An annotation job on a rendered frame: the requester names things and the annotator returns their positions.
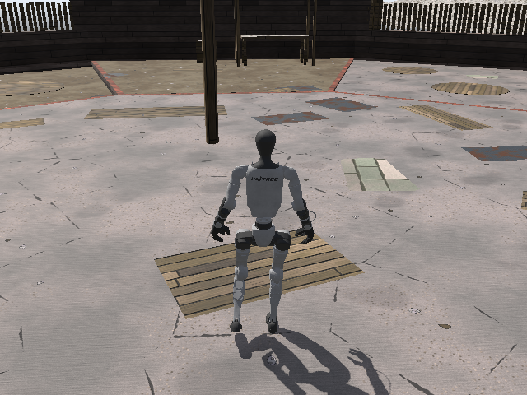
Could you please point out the robot right forearm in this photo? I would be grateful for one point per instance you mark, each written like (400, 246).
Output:
(304, 217)

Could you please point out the robot right upper arm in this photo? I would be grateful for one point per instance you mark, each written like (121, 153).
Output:
(290, 173)

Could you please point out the left robot hand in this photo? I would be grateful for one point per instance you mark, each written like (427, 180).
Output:
(221, 230)

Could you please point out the robot left upper arm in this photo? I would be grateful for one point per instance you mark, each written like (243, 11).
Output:
(239, 172)

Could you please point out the right robot foot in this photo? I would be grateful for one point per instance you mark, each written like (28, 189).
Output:
(272, 326)

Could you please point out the robot left shin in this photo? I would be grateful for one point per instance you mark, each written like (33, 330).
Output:
(238, 295)

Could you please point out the right robot hand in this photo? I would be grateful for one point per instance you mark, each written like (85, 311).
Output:
(302, 232)

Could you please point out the robot left forearm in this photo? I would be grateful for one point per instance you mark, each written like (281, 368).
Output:
(221, 215)

